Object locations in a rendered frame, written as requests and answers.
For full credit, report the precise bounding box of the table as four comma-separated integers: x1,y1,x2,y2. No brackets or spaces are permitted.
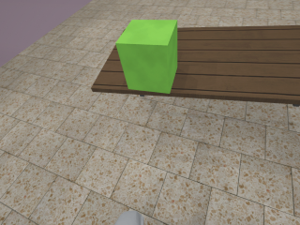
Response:
91,25,300,107

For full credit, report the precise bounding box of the carton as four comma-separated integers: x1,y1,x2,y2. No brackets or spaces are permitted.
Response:
115,20,177,94

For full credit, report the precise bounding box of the left robot thigh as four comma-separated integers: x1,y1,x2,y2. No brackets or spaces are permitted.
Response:
114,210,144,225

